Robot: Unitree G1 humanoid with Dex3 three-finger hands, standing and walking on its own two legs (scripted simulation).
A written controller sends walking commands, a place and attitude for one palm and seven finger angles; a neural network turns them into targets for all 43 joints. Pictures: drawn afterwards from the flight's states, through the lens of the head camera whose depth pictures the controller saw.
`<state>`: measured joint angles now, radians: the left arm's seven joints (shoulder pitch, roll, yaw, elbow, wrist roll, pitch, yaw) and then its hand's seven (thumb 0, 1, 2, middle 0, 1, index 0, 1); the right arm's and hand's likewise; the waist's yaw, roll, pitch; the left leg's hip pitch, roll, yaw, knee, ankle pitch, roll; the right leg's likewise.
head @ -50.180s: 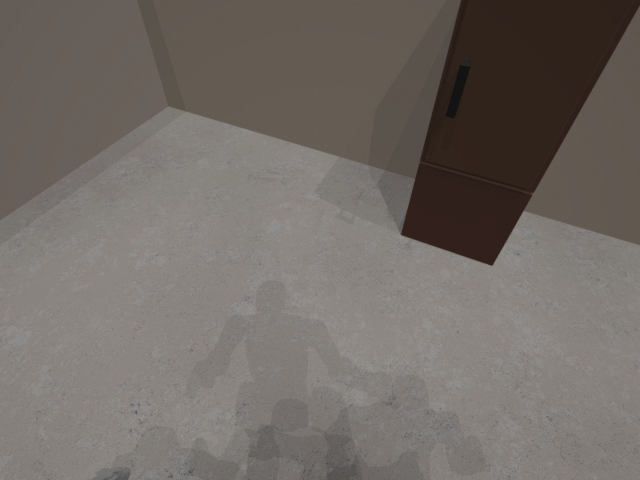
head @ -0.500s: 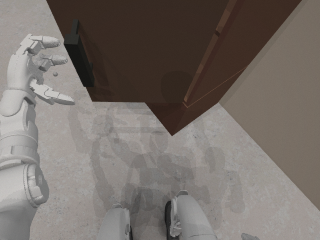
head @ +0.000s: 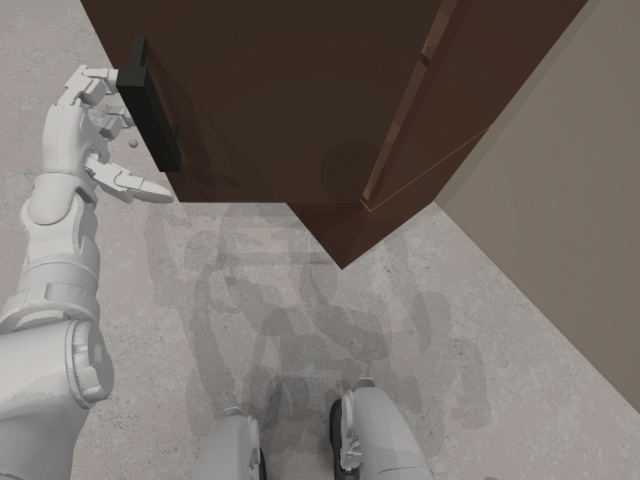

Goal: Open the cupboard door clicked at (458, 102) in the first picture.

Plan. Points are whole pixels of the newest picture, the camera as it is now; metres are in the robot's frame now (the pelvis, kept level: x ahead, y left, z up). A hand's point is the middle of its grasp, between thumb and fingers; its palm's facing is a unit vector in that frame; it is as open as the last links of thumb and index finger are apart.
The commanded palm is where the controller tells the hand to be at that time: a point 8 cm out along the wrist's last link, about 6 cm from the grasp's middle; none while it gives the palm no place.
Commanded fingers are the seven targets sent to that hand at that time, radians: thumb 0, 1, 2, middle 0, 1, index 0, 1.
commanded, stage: slide the fingers in behind the handle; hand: left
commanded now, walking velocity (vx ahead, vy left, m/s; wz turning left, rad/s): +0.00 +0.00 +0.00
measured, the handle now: (156, 110) +0.55 +0.16 +0.05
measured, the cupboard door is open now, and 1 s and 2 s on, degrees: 54 55 54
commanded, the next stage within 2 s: close the thumb around the handle in 1.16 s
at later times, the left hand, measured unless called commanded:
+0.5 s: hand (162, 145) +0.50 +0.15 +0.04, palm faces -0.06 -1.00 -0.02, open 14.0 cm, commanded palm +0.48 +0.19 +0.05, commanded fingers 0.00 -0.50 0.30 -0.30 -1.20 -0.30 -1.20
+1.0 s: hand (173, 146) +0.50 +0.14 +0.04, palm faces -0.03 -1.00 -0.03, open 14.0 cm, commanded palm +0.48 +0.17 +0.05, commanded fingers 0.00 -0.50 0.30 -0.30 -1.20 -0.30 -1.20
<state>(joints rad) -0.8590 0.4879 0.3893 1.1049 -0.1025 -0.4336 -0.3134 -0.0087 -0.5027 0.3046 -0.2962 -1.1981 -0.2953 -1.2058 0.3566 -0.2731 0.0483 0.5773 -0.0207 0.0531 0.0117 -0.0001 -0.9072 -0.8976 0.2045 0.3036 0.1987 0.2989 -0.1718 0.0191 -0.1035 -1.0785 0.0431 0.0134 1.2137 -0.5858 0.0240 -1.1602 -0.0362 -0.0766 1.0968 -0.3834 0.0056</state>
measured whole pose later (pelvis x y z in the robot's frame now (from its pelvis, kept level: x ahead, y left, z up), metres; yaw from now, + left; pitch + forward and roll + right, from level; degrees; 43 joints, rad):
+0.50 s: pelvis +0.01 +0.00 +0.00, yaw +0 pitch +25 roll -2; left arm -0.83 0.38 0.32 1.07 -0.10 -0.46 -0.23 -0.01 -0.50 0.30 -0.30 -1.20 -0.30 -1.20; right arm 0.35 -0.26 0.03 0.58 -0.03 0.05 0.03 0.00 -0.91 -0.90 0.20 0.30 0.20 0.30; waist -0.15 0.02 -0.11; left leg -1.04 0.04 0.02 1.19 -0.59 0.02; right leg -1.13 -0.04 -0.07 1.09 -0.39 0.01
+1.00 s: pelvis +0.00 -0.01 +0.00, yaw +2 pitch +25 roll -2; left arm -0.86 0.34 0.26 1.11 -0.09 -0.49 -0.15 -0.01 -0.50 0.30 -0.30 -1.20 -0.30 -1.20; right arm 0.35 -0.26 0.02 0.62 -0.04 0.04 0.03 0.00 -0.91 -0.90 0.20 0.30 0.20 0.30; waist -0.14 0.03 -0.11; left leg -1.06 0.02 0.00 1.20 -0.58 0.02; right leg -1.14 -0.05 -0.08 1.10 -0.40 0.00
